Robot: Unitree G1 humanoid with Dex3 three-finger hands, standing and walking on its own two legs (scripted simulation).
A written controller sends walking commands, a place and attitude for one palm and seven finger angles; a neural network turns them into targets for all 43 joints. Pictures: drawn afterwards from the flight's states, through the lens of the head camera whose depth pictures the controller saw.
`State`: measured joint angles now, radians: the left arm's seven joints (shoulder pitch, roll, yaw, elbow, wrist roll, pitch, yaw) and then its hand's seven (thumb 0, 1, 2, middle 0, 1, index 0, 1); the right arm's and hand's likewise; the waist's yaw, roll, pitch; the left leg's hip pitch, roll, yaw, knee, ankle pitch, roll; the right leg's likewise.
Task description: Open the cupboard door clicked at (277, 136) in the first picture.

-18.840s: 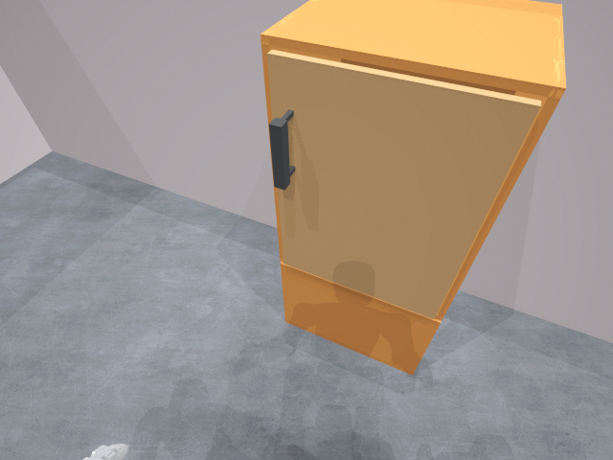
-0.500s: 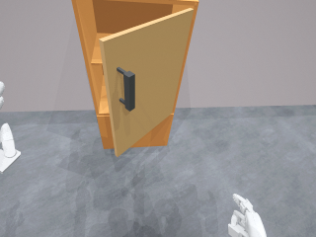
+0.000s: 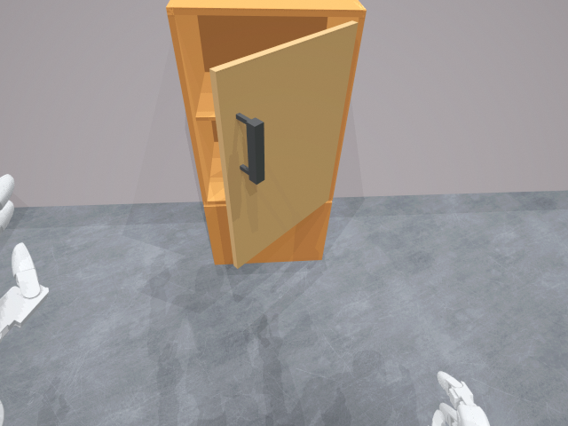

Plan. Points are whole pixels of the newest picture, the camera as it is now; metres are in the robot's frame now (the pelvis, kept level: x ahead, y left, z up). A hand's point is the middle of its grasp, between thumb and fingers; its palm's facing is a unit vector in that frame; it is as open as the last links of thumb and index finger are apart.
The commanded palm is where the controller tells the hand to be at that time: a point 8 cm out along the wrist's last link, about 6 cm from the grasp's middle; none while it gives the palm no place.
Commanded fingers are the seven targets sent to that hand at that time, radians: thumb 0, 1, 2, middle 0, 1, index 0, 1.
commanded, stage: stop stepping back and stand still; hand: left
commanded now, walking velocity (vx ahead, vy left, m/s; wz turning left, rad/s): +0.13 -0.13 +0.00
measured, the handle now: (249, 148) +0.64 +0.09 +0.05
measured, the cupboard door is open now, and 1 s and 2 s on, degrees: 41 41 41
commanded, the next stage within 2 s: let the arm hang, fingers relaxed in 0.36 s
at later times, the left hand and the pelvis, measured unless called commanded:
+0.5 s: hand (72, 299) +0.22 +0.24 +0.15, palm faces +0.36 -0.79 -0.50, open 7.4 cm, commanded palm none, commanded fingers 0.00 0.90 0.90 -0.20 -0.30 -0.20 -0.30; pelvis +0.01 -0.02 +0.00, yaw +3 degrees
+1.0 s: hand out of the picture +0.00 +0.16 -0.16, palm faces +0.11 -0.96 -0.26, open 7.2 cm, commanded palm none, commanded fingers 0.00 0.90 0.90 -0.20 -0.30 -0.20 -0.30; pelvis +0.01 -0.04 +0.01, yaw +6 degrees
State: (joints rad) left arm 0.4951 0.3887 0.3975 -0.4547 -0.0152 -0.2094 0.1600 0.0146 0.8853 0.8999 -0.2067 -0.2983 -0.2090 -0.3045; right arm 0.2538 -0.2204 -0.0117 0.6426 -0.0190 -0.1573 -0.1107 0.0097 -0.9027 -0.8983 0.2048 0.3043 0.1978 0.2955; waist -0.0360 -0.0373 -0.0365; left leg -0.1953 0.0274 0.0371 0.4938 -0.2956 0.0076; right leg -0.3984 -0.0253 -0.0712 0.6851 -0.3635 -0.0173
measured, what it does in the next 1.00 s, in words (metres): steps on the spot: left foot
